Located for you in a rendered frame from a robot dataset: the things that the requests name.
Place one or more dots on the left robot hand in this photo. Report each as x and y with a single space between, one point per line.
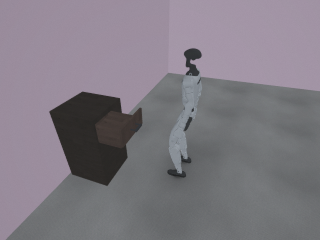
179 134

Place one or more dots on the humanoid robot torso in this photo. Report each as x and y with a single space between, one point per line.
196 85

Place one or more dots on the drawer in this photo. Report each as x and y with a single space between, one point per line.
114 129

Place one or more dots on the left robot upper arm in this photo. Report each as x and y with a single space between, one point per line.
188 85

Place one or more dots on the handle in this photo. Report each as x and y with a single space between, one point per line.
139 125

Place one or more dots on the cabinet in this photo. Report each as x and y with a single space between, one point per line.
74 121

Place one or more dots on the left robot forearm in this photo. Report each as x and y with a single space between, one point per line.
186 114

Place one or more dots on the right robot upper arm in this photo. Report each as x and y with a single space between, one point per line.
200 86

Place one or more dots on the right robot thigh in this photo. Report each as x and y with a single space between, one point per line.
179 117

